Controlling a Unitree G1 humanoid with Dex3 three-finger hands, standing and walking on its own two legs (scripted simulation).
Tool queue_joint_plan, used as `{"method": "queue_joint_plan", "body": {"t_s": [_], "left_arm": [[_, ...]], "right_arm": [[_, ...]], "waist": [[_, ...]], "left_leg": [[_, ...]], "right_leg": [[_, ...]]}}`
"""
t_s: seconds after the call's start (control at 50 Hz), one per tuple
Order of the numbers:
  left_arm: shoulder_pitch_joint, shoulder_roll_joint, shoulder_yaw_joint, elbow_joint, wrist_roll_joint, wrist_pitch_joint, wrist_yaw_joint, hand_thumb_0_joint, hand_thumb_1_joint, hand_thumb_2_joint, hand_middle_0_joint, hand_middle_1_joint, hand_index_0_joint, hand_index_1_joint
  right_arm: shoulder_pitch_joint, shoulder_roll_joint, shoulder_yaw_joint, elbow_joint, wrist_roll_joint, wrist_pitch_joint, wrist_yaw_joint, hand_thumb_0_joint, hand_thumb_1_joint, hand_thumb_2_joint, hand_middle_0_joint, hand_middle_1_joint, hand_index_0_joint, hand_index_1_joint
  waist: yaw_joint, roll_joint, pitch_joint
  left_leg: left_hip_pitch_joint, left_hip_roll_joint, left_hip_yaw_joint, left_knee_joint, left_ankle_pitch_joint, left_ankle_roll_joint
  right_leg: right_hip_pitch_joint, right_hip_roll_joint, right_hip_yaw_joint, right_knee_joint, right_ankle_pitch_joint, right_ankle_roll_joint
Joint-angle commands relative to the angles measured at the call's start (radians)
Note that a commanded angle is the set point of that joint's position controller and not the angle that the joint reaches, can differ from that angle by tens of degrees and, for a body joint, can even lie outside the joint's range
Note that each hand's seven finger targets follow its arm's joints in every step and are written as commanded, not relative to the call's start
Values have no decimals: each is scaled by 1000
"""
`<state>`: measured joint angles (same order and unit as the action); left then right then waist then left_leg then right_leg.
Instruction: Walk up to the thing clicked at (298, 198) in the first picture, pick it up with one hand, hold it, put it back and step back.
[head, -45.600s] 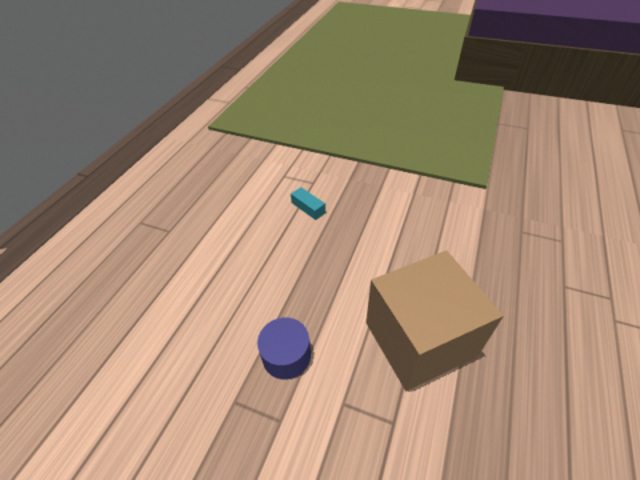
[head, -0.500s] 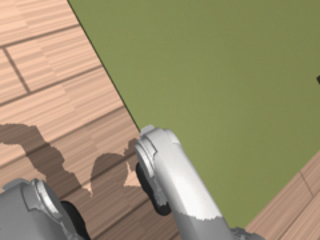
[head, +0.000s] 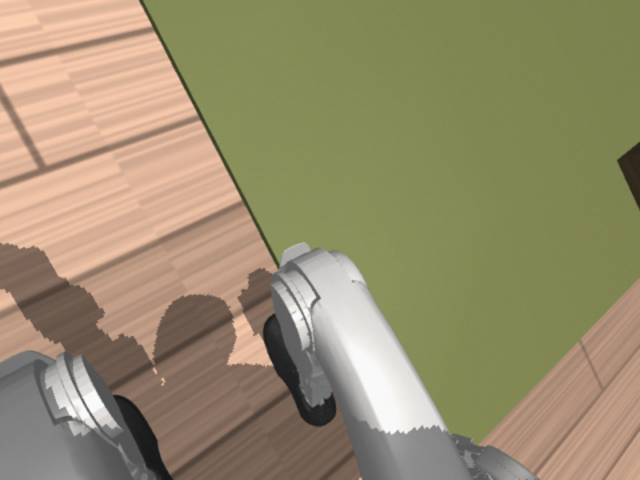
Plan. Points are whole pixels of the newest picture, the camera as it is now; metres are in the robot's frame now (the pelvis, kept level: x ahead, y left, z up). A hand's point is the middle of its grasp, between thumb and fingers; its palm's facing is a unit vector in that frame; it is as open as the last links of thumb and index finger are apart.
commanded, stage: rest palm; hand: left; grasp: from above
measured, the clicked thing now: out of the picture +0.47 +0.34 -0.31
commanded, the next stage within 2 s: close in 1.60 s
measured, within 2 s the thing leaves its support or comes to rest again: neither
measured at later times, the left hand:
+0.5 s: hand out of the picture +0.47 +0.32 -0.24, palm faces +0.00 -0.43 -0.90, open 14.1 cm
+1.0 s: hand out of the picture +0.46 +0.32 -0.26, palm faces -0.01 -0.44 -0.90, open 13.9 cm
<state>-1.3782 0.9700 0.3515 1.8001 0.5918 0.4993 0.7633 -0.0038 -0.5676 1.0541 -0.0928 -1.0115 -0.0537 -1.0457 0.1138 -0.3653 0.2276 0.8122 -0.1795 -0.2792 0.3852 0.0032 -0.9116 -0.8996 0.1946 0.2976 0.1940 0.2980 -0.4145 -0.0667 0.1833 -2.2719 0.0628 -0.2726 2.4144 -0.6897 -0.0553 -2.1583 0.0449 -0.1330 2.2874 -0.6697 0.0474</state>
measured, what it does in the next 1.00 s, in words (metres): stands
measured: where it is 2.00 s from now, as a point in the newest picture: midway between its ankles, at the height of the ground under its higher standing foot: (234, 430)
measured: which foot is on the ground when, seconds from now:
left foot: down 0.00-1.00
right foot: down 0.00-1.00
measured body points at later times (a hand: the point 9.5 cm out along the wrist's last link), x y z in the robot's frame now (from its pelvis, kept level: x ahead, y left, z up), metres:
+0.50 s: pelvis +0.00 +0.00 -0.01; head +0.31 +0.09 +0.30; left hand +0.47 +0.34 -0.19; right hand -0.02 -0.25 -0.06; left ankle +0.07 +0.15 -0.30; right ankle +0.11 -0.12 -0.30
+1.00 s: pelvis +0.00 +0.01 -0.01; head +0.31 +0.10 +0.30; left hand +0.47 +0.34 -0.21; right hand -0.02 -0.24 -0.05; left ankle +0.07 +0.15 -0.30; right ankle +0.11 -0.12 -0.30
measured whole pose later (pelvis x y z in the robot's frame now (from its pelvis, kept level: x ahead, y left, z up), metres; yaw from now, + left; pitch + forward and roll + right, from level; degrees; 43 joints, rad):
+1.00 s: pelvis +0.00 +0.01 -0.01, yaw -3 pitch +27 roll -15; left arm -1.35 1.08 0.36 1.78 0.52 0.43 0.83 0.00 -0.55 1.12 -0.12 -1.04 -0.07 -1.09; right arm 0.12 -0.42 0.35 0.69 -0.19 -0.28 0.42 0.00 -0.92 -0.91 0.19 0.30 0.19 0.30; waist -0.46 -0.15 0.28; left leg -2.29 0.06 -0.33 2.48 -0.70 -0.06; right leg -2.15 0.06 -0.18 2.30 -0.67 0.06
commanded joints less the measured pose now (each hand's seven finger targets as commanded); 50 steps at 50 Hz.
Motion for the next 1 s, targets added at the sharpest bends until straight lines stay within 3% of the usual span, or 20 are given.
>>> {"method": "queue_joint_plan", "body": {"t_s": [0.0,0.04,0.22,0.26,0.36,0.46,0.56,0.64,0.74,0.98], "left_arm": [[-246,193,-30,-112,15,-13,55,0,-606,1073,-86,-1013,-39,-1063],[-246,231,-13,-118,21,-22,73,0,-611,1081,-87,-1000,-34,-1055],[-250,265,16,-131,-23,-42,122,0,-611,1129,-97,-975,-21,-1055],[-256,272,6,-140,-30,-43,118,0,-611,1109,-91,-990,-25,-1060],[-238,282,-5,-135,-29,-45,109,0,-592,1162,-106,-1047,-46,-1111],[-224,254,-16,-106,-46,-42,105,0,-578,1090,-88,-1026,-45,-1072],[-203,278,-24,-97,-26,-48,100,0,-576,1110,-93,-1041,-48,-1089],[-205,268,-23,-103,-41,-49,99,0,-583,1071,-85,-1009,-42,-1055],[-203,282,-31,-117,-33,-57,97,0,-584,1129,-103,-1032,-46,-1091],[-200,297,-31,-120,-36,-71,106,0,-555,1129,-109,-1053,-59,-1105]], "right_arm": [[253,-330,-49,49,-16,-1,8,0,-910,-905,200,300,200,300],[246,-334,-40,42,-19,-4,9,0,-910,-905,200,300,199,300],[236,-362,-3,4,-30,-8,29,0,-913,-907,200,299,199,299],[216,-365,1,-2,-31,-11,29,0,-913,-907,200,299,199,299],[241,-376,13,-14,-24,-7,33,0,-914,-907,200,299,199,299],[254,-385,22,-40,-18,-1,39,0,-911,-905,200,299,199,299],[261,-387,27,-47,-12,2,37,0,-911,-906,200,300,199,300],[248,-395,30,-55,-10,0,40,0,-910,-906,200,299,199,299],[245,-396,38,-66,-9,-3,39,0,-911,-907,200,299,199,299],[252,-406,51,-76,-14,-1,34,0,-912,-908,200,299,199,299]], "waist": [[-75,415,-635],[-70,443,-653],[-91,486,-660],[-94,497,-625],[-106,478,-638],[-122,471,-601],[-120,468,-594],[-122,481,-580],[-124,477,-574],[-138,503,-575]], "left_leg": [[468,12,113,-213,159,68],[495,14,109,-214,171,65],[524,23,103,-184,186,57],[532,19,98,-182,169,57],[481,20,99,-170,186,59],[499,25,72,-168,195,54],[464,22,78,-173,164,56],[500,30,57,-179,182,48],[477,25,66,-169,169,54],[500,28,63,-170,182,47]], "right_leg": [[374,29,-124,-237,279,-33],[385,26,-126,-233,292,-34],[411,28,-135,-227,312,-32],[388,19,-141,-219,296,-31],[421,31,-138,-227,317,-29],[384,31,-158,-205,323,-30],[394,44,-151,-219,299,-34],[360,36,-165,-198,311,-35],[377,40,-159,-212,306,-33],[392,43,-169,-209,318,-37]]}}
